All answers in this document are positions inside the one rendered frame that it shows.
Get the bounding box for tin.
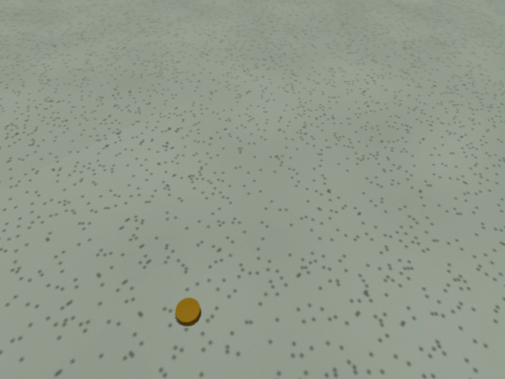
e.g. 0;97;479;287
175;298;201;326

